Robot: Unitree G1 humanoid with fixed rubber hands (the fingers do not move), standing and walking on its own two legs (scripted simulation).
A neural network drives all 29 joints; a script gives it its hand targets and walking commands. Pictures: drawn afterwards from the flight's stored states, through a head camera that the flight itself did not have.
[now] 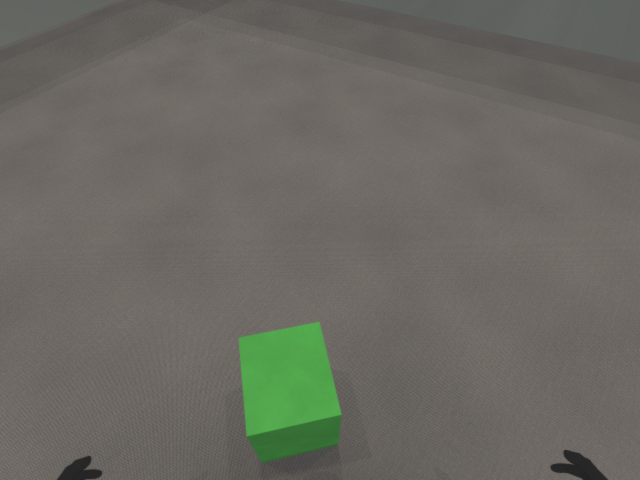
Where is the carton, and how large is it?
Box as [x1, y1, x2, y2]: [239, 322, 341, 462]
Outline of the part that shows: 319,322 239,337 246,434 262,462 337,444 341,414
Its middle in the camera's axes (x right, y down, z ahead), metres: -0.08 +0.44 +1.08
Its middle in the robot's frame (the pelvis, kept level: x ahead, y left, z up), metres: +0.44 +0.08 -0.63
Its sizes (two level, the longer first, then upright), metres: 0.245 0.220 0.286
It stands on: the floor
